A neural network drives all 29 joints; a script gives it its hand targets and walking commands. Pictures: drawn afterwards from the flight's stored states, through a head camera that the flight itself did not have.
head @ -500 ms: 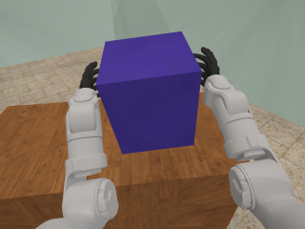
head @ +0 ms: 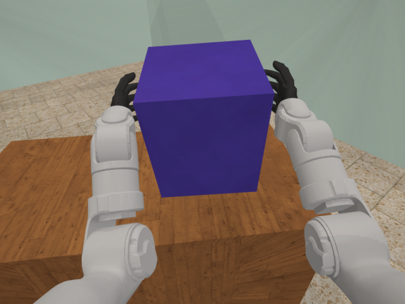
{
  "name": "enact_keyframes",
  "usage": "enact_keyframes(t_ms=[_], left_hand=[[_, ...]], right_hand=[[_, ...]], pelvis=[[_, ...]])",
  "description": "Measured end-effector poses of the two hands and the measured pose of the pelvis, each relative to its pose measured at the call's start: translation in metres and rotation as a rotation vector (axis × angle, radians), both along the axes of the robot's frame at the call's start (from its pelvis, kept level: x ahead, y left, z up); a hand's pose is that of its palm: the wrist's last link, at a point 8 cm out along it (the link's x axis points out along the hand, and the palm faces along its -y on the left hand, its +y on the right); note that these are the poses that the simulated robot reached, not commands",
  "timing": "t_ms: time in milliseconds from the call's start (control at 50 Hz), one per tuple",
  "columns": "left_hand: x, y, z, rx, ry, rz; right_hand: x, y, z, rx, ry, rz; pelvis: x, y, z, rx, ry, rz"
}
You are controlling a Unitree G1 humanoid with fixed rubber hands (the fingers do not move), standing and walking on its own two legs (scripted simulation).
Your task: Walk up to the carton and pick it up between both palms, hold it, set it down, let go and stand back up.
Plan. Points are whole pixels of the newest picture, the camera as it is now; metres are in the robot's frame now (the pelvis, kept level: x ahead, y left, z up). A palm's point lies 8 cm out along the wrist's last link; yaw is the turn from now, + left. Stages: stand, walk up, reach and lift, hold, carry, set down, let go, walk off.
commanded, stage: hold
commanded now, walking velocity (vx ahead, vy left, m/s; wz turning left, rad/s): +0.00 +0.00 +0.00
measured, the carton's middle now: (204, 121) +0.41 +0.01 +0.22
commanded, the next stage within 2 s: set down in 0.66 s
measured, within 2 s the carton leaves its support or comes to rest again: neither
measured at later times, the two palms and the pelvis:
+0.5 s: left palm (117, 124) +0.34 +0.17 +0.26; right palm (282, 102) +0.36 -0.13 +0.28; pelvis +0.00 +0.00 +0.00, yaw +0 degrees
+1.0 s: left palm (121, 102) +0.37 +0.16 +0.29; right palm (283, 93) +0.38 -0.14 +0.29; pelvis +0.01 +0.00 +0.00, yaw +0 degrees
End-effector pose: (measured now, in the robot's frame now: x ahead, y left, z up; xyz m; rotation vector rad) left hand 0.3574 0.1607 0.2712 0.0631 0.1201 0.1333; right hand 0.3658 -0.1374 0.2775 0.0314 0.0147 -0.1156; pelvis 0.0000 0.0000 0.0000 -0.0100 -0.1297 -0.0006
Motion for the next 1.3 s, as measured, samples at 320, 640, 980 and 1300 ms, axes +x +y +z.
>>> enact_keyframes(t_ms=[320,640,980,1300], left_hand=[[-0.002,0.011,-0.020,-0.026,0.020,0.029],[-0.019,-0.001,-0.001,-0.010,-0.008,0.007],[0.012,0.001,0.013,0.015,-0.088,-0.003],[0.026,0.009,-0.047,-0.008,-0.012,0.001]], right_hand=[[0.009,0.013,0.000,-0.001,0.000,0.036],[-0.015,-0.001,0.008,-0.003,-0.029,0.010],[0.010,0.001,0.012,0.007,-0.112,-0.003],[0.038,0.013,0.001,0.006,-0.182,0.077]], pelvis=[[0.009,0.003,0.000,-0.003,0.004,0.000],[-0.010,-0.002,0.000,0.003,-0.021,0.000],[0.006,0.001,0.000,-0.002,0.002,0.003],[0.024,0.004,0.000,-0.005,-0.002,0.004]])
